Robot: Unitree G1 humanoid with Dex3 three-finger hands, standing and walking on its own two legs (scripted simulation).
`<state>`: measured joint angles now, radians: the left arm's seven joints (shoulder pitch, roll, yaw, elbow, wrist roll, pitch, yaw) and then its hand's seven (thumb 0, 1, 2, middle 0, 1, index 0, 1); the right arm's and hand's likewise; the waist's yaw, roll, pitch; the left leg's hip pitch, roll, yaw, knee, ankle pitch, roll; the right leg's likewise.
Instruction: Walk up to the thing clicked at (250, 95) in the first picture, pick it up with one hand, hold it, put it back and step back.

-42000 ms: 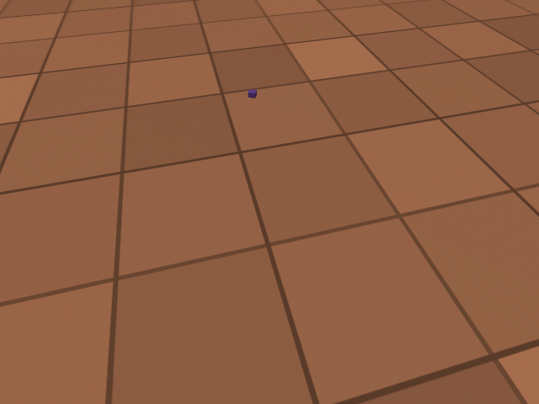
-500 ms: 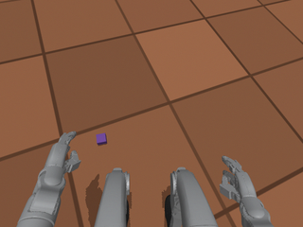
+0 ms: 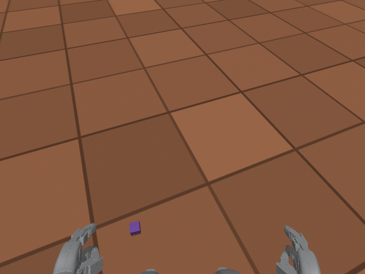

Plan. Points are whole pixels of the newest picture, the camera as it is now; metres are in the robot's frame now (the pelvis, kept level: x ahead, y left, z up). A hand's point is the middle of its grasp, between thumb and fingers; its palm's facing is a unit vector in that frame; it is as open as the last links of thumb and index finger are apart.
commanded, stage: home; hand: left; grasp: from above
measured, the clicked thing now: (135, 227) +0.45 +0.23 -0.69
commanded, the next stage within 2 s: none
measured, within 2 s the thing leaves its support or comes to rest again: neither
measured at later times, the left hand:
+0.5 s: hand (99, 268) +0.16 +0.18 -0.04, palm faces +0.06 -0.98 -0.20, open 7.4 cm
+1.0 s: hand (95, 269) +0.16 +0.19 -0.04, palm faces +0.05 -0.98 -0.20, open 7.4 cm
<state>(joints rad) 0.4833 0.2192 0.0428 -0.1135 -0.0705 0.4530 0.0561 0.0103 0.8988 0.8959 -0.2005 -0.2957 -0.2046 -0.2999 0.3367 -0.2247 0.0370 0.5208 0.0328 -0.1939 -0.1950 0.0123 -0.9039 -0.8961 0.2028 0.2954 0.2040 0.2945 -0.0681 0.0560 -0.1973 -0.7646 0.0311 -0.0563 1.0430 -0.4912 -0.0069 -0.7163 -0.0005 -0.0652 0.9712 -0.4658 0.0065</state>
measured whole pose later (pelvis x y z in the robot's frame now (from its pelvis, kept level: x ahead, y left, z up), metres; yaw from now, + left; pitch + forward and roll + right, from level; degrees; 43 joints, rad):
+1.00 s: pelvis +0.00 +0.01 +0.01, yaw +0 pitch +9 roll -3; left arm 0.49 0.23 0.03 -0.11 -0.05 0.45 0.02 0.01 0.90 0.90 -0.20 -0.29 -0.20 -0.30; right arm 0.30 -0.22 0.04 0.55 0.01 -0.26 -0.19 0.01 -0.90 -0.90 0.20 0.30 0.21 0.29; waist -0.04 0.04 -0.16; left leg -0.68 0.02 -0.05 1.01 -0.48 0.00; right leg -0.63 -0.01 -0.06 0.93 -0.45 0.02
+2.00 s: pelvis +0.01 +0.00 +0.01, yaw +0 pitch +10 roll -3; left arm 0.50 0.23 0.03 -0.12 -0.05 0.45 0.02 0.01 0.90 0.90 -0.20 -0.30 -0.20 -0.30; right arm 0.30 -0.22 0.03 0.54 0.01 -0.24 -0.19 0.01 -0.90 -0.90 0.20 0.30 0.21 0.29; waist -0.04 0.04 -0.17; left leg -0.69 0.03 -0.06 1.01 -0.49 -0.01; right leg -0.64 0.00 -0.06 0.94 -0.47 0.01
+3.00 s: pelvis -0.01 +0.01 +0.07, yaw +0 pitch -5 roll +0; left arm 0.19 0.28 0.03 1.11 0.03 0.01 0.03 0.01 0.90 0.90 -0.20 -0.30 -0.21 -0.30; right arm 0.16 -0.29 -0.03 1.10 -0.03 0.00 -0.02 0.01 -0.91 -0.90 0.20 0.30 0.20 0.29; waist 0.02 0.01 0.06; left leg -0.11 -0.02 -0.01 0.39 -0.19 0.01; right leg -0.10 -0.05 -0.03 0.39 -0.19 0.03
